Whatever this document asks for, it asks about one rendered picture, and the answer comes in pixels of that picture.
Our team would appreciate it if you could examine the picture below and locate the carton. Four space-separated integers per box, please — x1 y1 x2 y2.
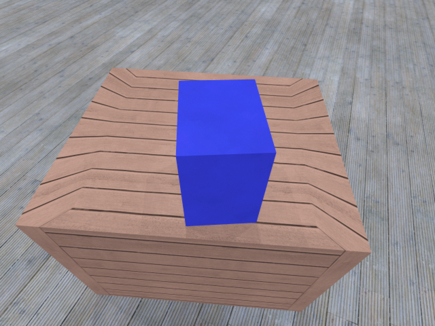
176 79 276 226

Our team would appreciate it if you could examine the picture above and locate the pedestal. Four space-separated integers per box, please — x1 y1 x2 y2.
15 68 372 312

